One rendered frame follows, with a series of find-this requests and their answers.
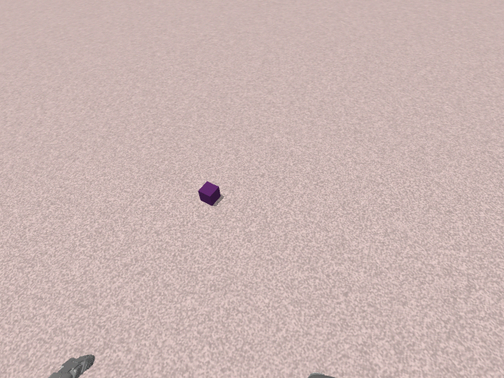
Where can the left robot hand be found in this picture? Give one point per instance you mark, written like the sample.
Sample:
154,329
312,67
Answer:
73,368

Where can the cube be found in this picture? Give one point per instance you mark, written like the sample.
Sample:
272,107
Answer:
209,193

